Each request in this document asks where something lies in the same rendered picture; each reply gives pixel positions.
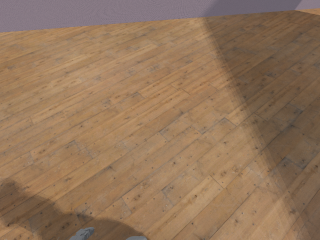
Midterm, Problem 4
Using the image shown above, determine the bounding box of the robot left hand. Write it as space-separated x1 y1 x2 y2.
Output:
69 227 95 240

